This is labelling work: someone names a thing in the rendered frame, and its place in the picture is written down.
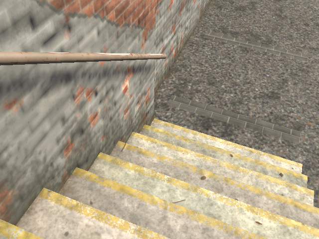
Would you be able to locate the stairs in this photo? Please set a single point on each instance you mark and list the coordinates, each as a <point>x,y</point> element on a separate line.
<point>171,182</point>

